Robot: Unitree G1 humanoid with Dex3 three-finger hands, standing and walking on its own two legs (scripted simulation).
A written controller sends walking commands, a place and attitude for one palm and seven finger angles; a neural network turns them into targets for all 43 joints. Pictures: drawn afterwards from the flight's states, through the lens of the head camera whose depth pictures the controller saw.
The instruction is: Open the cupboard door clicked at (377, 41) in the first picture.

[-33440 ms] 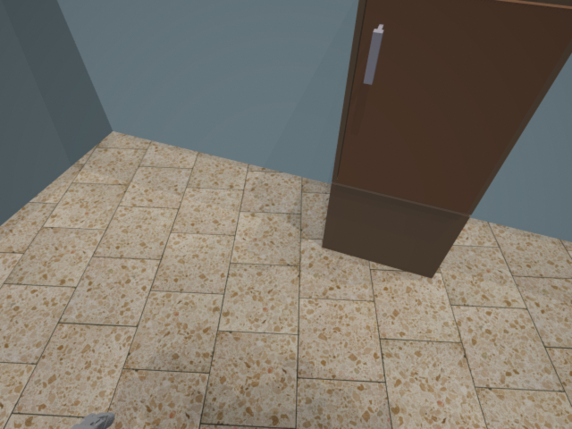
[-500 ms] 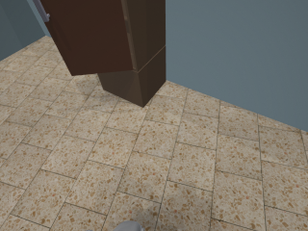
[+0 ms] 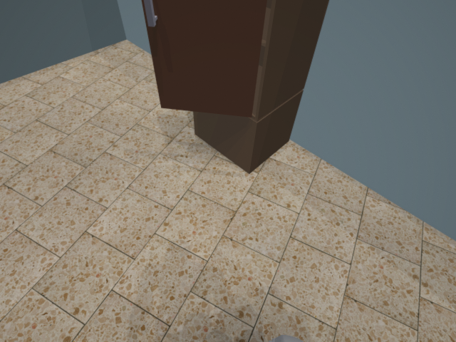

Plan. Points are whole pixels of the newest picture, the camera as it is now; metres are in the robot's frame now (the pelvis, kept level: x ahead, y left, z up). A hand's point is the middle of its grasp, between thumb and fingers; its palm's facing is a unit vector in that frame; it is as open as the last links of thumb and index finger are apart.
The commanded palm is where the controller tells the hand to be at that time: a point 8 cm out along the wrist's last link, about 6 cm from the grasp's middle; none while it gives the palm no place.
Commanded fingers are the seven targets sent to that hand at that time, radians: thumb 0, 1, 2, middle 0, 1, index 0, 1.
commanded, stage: take the last steps up to it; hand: left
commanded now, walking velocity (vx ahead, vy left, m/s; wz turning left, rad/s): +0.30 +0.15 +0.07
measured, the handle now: (150, 4) +1.08 +0.36 +0.11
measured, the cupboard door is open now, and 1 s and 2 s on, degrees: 37 37 37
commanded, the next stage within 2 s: come to a stop and stand still in 1.02 s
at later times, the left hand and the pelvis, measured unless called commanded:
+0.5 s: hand (157, 289) +0.24 +0.17 -0.15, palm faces +0.13 -0.96 -0.25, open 7.0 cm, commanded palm none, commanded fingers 0.00 0.90 0.90 -0.20 -0.30 -0.20 -0.30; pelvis +0.18 -0.02 +0.01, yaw +3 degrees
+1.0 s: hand (134, 231) +0.38 +0.27 -0.18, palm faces +0.11 -0.98 -0.18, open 7.4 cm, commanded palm none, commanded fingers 0.00 0.90 0.90 -0.20 -0.30 -0.20 -0.30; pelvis +0.38 +0.10 +0.00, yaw +2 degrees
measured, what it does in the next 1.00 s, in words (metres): walks ahead: right foot, then left foot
